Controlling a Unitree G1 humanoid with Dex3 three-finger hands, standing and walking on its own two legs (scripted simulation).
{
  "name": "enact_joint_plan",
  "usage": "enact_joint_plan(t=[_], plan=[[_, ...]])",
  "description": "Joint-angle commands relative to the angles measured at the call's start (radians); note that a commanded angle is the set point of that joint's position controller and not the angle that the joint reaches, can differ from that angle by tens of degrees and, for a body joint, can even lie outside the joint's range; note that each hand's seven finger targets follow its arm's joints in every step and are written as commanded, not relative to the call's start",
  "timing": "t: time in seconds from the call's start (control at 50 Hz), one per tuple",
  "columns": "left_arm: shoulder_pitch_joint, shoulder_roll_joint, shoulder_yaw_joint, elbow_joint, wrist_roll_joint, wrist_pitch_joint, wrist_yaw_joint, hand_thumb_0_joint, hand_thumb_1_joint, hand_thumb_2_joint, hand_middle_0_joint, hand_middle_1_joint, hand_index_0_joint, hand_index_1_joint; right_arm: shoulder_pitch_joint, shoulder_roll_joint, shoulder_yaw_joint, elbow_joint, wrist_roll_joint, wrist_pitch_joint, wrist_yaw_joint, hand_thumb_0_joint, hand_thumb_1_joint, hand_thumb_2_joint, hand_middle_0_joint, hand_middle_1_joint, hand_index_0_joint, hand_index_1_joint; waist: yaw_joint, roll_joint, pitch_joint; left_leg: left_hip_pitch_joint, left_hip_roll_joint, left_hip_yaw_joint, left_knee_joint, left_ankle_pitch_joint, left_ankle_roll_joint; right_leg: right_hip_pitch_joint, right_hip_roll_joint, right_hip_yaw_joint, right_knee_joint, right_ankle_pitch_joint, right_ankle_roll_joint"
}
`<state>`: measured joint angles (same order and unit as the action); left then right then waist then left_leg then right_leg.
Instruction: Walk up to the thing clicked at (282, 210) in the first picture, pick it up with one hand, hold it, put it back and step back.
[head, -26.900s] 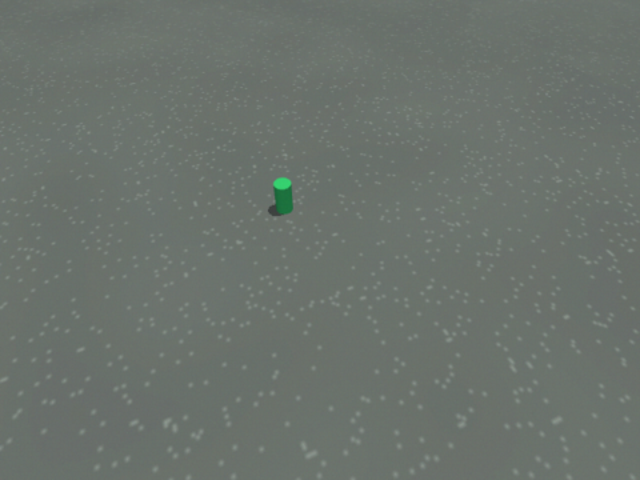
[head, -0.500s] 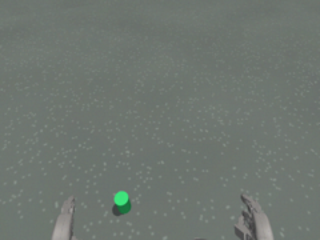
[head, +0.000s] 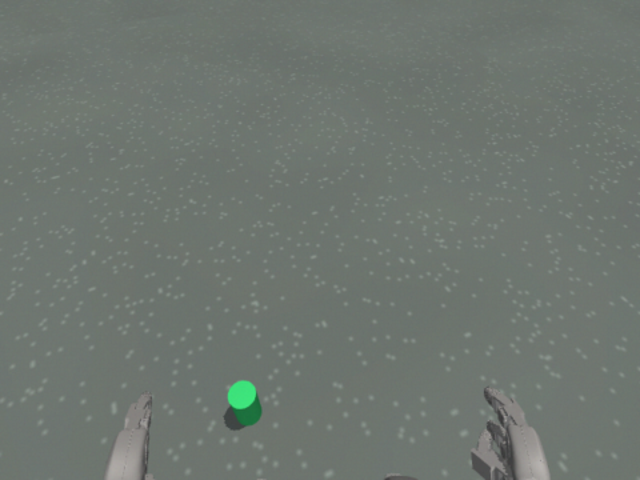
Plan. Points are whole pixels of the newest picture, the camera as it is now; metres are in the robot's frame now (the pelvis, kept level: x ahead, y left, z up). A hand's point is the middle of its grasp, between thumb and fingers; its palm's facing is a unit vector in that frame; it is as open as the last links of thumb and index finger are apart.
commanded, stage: home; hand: left
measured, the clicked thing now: (245, 403) +0.44 +0.21 -0.65
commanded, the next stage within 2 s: stand in 0.70 s
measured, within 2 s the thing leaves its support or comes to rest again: neither
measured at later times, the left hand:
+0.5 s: hand (178, 460) +0.17 +0.18 -0.06, palm faces +0.11 -0.96 -0.27, open 17.6 cm
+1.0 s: hand (176, 457) +0.17 +0.19 -0.06, palm faces +0.11 -0.96 -0.27, open 15.7 cm
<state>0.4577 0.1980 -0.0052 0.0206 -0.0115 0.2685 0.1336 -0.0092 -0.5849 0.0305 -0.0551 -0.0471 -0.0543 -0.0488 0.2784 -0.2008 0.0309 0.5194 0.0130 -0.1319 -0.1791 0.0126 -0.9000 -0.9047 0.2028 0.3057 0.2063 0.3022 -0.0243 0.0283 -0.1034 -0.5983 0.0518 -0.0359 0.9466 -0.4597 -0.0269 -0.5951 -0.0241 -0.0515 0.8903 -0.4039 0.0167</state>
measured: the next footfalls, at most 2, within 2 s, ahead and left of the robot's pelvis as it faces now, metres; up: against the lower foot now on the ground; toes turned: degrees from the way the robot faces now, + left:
none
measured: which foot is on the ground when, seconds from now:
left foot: down 0.00-1.00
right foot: down 0.00-1.00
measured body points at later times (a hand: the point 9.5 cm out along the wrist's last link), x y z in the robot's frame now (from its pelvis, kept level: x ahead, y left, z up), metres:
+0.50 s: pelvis +0.00 +0.00 +0.00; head +0.02 +0.01 +0.45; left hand +0.16 +0.23 -0.04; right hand +0.16 -0.24 -0.07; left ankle +0.01 +0.13 -0.69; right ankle +0.03 -0.13 -0.69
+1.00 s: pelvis +0.01 +0.01 +0.00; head +0.03 +0.01 +0.45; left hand +0.17 +0.24 -0.04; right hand +0.17 -0.23 -0.07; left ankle +0.01 +0.13 -0.69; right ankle +0.03 -0.13 -0.69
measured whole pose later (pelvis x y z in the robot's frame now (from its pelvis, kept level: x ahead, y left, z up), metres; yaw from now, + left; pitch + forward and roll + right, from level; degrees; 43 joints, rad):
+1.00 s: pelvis +0.01 +0.01 +0.00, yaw +0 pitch +7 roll -2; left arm 0.47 0.20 0.00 0.00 -0.01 0.25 0.13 -0.01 -0.32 0.29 -0.15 -0.19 -0.15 -0.20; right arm 0.28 -0.20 0.03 0.53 0.01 -0.14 -0.17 0.01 -0.90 -0.90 0.20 0.31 0.21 0.30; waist -0.02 0.03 -0.11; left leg -0.61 0.05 -0.03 0.96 -0.48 -0.02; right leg -0.60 -0.03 -0.05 0.89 -0.42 0.02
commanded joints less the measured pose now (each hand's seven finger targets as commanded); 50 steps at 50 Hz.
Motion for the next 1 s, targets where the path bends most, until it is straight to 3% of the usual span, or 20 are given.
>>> enact_joint_plan(t=[0.0, 0.08, 0.14, 0.22, 0.26, 0.28, 0.3, 0.38, 0.48, 0.5, 0.54, 0.56, 0.58, 0.62, 0.7, 0.78, 0.82, 0.84, 0.9, 0.98], plan=[[-0.019, 0.104, 0.057, -0.171, 0.012, -0.061, 0.015, 0.000, -0.606, 0.021, -0.045, -0.045, -0.046, -0.045, -0.066, -0.109, -0.047, -0.155, -0.008, -0.063, -0.015, 0.000, -0.900, -0.902, 0.200, 0.301, 0.200, 0.301, 0.003, -0.010, -0.071, 0.023, -0.050, 0.036, -0.172, 0.101, 0.032, 0.081, 0.033, -0.015, -0.160, 0.065, -0.017], [-0.030, 0.099, 0.053, -0.174, 0.010, -0.061, 0.011, 0.000, -0.611, 0.017, -0.045, -0.044, -0.045, -0.044, -0.085, -0.111, -0.047, -0.170, -0.007, -0.066, -0.017, 0.000, -0.900, -0.902, 0.200, 0.301, 0.200, 0.301, 0.003, -0.002, -0.061, 0.010, -0.051, 0.037, -0.178, 0.063, 0.033, 0.069, 0.032, -0.015, -0.168, 0.032, -0.017], [-0.060, 0.126, 0.064, -0.238, 0.011, -0.069, 0.015, 0.000, -0.583, 0.035, -0.048, -0.049, -0.048, -0.049, -0.069, -0.117, -0.052, -0.163, -0.009, -0.068, -0.020, 0.000, -0.900, -0.902, 0.200, 0.301, 0.200, 0.301, -0.001, 0.008, -0.107, 0.034, -0.053, 0.043, -0.159, 0.124, 0.033, 0.090, 0.028, -0.006, -0.162, 0.094, -0.016], [-0.012, 0.078, 0.035, -0.154, 0.010, -0.062, 0.009, 0.000, -0.603, 0.023, -0.046, -0.045, -0.046, -0.045, -0.083, -0.107, -0.044, -0.158, -0.009, -0.071, -0.018, 0.000, -0.900, -0.902, 0.200, 0.301, 0.200, 0.301, 0.001, -0.011, -0.054, 0.006, -0.052, 0.040, -0.166, 0.087, 0.035, 0.067, 0.030, -0.011, -0.165, 0.060, -0.017], [-0.053, 0.112, 0.060, -0.213, 0.011, -0.070, 0.013, 0.000, -0.595, 0.028, -0.047, -0.047, -0.047, -0.047, -0.085, -0.114, -0.049, -0.160, -0.007, -0.070, -0.017, 0.000, -0.900, -0.902, 0.200, 0.301, 0.200, 0.301, 0.011, 0.013, -0.081, 0.011, -0.049, 0.032, -0.180, 0.080, 0.032, 0.078, 0.033, -0.017, -0.155, 0.049, -0.021], [-0.062, 0.128, 0.066, -0.252, 0.013, -0.074, 0.015, 0.000, -0.581, 0.036, -0.048, -0.049, -0.048, -0.049, -0.072, -0.119, -0.055, -0.159, -0.010, -0.068, -0.019, 0.000, -0.900, -0.902, 0.200, 0.301, 0.200, 0.301, 0.009, 0.019, -0.112, 0.030, -0.050, 0.034, -0.171, 0.117, 0.031, 0.091, 0.032, -0.016, -0.150, 0.082, -0.021], [-0.008, 0.107, 0.057, -0.179, 0.014, -0.067, 0.013, 0.000, -0.609, 0.019, -0.045, -0.044, -0.045, -0.044, -0.071, -0.114, -0.050, -0.153, -0.009, -0.068, -0.018, 0.000, -0.900, -0.902, 0.200, 0.301, 0.200, 0.301, 0.006, -0.003, -0.085, 0.025, -0.048, 0.034, -0.170, 0.119, 0.031, 0.083, 0.035, -0.017, -0.147, 0.081, -0.020], [-0.042, 0.108, 0.052, -0.222, 0.011, -0.072, 0.013, 0.000, -0.590, 0.031, -0.047, -0.047, -0.047, -0.047, -0.062, -0.114, -0.052, -0.147, -0.011, -0.068, -0.019, 0.000, -0.900, -0.902, 0.200, 0.301, 0.200, 0.301, -0.001, 0.018, -0.104, 0.047, -0.046, 0.036, -0.156, 0.188, 0.028, 0.096, 0.034, -0.016, -0.137, 0.152, -0.022], [-0.005, 0.086, 0.041, -0.144, 0.012, -0.069, 0.010, 0.000, -0.559, 0.049, -0.050, -0.052, -0.050, -0.052, -0.078, -0.114, -0.048, -0.152, -0.009, -0.067, -0.013, 0.000, -0.900, -0.902, 0.200, 0.301, 0.200, 0.301, 0.006, 0.002, -0.052, 0.013, -0.043, 0.025, -0.180, 0.122, 0.028, 0.074, 0.037, -0.026, -0.140, 0.082, -0.023], [-0.050, 0.116, 0.057, -0.233, 0.012, -0.077, 0.013, 0.000, -0.575, 0.039, -0.048, -0.050, -0.049, -0.049, -0.073, -0.117, -0.053, -0.153, -0.010, -0.067, -0.013, 0.000, -0.900, -0.902, 0.200, 0.301, 0.200, 0.301, 0.013, 0.026, -0.094, 0.033, -0.043, 0.026, -0.180, 0.137, 0.027, 0.084, 0.038, -0.023, -0.136, 0.097, -0.025], [-0.016, 0.098, 0.044, -0.181, 0.012, -0.072, 0.012, 0.000, -0.582, 0.035, -0.048, -0.048, -0.048, -0.048, -0.070, -0.119, -0.051, -0.152, -0.009, -0.066, -0.012, 0.000, -0.900, -0.902, 0.200, 0.301, 0.200, 0.301, 0.007, 0.018, -0.077, 0.032, -0.039, 0.020, -0.187, 0.139, 0.025, 0.074, 0.041, -0.028, -0.131, 0.095, -0.026], [-0.068, 0.113, 0.046, -0.249, 0.010, -0.077, 0.013, 0.000, -0.580, 0.036, -0.048, -0.049, -0.048, -0.048, -0.076, -0.123, -0.055, -0.162, -0.009, -0.070, -0.013, 0.000, -0.899, -0.902, 0.200, 0.301, 0.200, 0.301, 0.006, 0.039, -0.068, 0.026, -0.041, 0.021, -0.187, 0.123, 0.025, 0.077, 0.038, -0.027, -0.135, 0.086, -0.025], [-0.015, 0.100, 0.052, -0.176, 0.011, -0.071, 0.013, 0.000, -0.593, 0.029, -0.047, -0.046, -0.047, -0.046, -0.067, -0.112, -0.049, -0.149, -0.010, -0.068, -0.011, 0.000, -0.899, -0.902, 0.201, 0.301, 0.200, 0.301, 0.010, 0.014, -0.068, 0.024, -0.040, 0.020, -0.183, 0.126, 0.026, 0.078, 0.039, -0.028, -0.136, 0.086, -0.023], [-0.043, 0.114, 0.057, -0.226, 0.011, -0.076, 0.013, 0.000, -0.573, 0.040, -0.049, -0.050, -0.049, -0.049, -0.070, -0.119, -0.057, -0.159, -0.010, -0.069, -0.013, 0.000, -0.899, -0.902, 0.201, 0.301, 0.200, 0.301, 0.005, 0.017, -0.095, 0.033, -0.045, 0.030, -0.167, 0.155, 0.028, 0.089, 0.035, -0.021, -0.138, 0.115, -0.023], [0.000, 0.092, 0.045, -0.185, 0.013, -0.073, 0.010, 0.000, -0.585, 0.034, -0.047, -0.048, -0.048, -0.047, -0.062, -0.115, -0.055, -0.149, -0.011, -0.068, -0.010, 0.000, -0.899, -0.902, 0.201, 0.301, 0.200, 0.301, 0.006, -0.010, -0.097, 0.036, -0.042, 0.026, -0.163, 0.176, 0.028, 0.092, 0.038, -0.026, -0.132, 0.131, -0.023], [-0.035, 0.105, 0.050, -0.223, 0.012, -0.080, 0.011, 0.000, -0.579, 0.037, -0.048, -0.049, -0.048, -0.048, -0.071, -0.121, -0.058, -0.163, -0.009, -0.068, -0.008, 0.000, -0.899, -0.902, 0.201, 0.301, 0.200, 0.301, 0.010, 0.023, -0.081, 0.025, -0.041, 0.024, -0.178, 0.130, 0.025, 0.072, 0.038, -0.027, -0.130, 0.091, -0.026], [-0.015, 0.102, 0.051, -0.213, 0.013, -0.076, 0.012, 0.000, -0.419, 0.197, -0.200, -0.209, -0.200, -0.208, -0.066, -0.123, -0.060, -0.161, -0.009, -0.070, -0.008, 0.000, -0.900, -0.900, 0.200, 0.300, 0.200, 0.300, 0.007, 0.007, -0.092, 0.036, -0.039, 0.021, -0.174, 0.152, 0.026, 0.083, 0.039, -0.029, -0.126, 0.110, -0.024], [-0.029, 0.104, 0.050, -0.239, 0.012, -0.079, 0.013, 0.000, -0.339, 0.277, -0.200, -0.289, -0.200, -0.288, -0.067, -0.116, -0.054, -0.161, -0.010, -0.071, -0.007, 0.000, -0.900, -0.900, 0.200, 0.300, 0.200, 0.300, 0.010, 0.030, -0.101, 0.041, -0.041, 0.022, -0.170, 0.171, 0.024, 0.088, 0.037, -0.027, -0.123, 0.128, -0.026], [-0.001, 0.091, 0.039, -0.186, 0.012, -0.073, 0.008, 0.000, -0.099, 0.517, -0.200, -0.300, -0.200, -0.300, -0.057, -0.116, -0.054, -0.151, -0.010, -0.064, -0.007, 0.000, -0.900, -0.900, 0.200, 0.300, 0.200, 0.300, -0.002, 0.011, -0.092, 0.036, -0.042, 0.028, -0.157, 0.194, 0.026, 0.080, 0.038, -0.024, -0.123, 0.147, -0.024], [-0.040, 0.112, 0.051, -0.243, 0.011, -0.080, 0.011, 0.000, 0.221, 0.837, -0.200, -0.300, -0.200, -0.300, -0.055, -0.125, -0.060, -0.152, -0.011, -0.061, -0.007, 0.000, -0.900, -0.900, 0.200, 0.300, 0.200, 0.300, 0.006, 0.030, -0.114, 0.051, -0.040, 0.024, -0.159, 0.215, 0.022, 0.092, 0.037, -0.027, -0.114, 0.163, -0.026]])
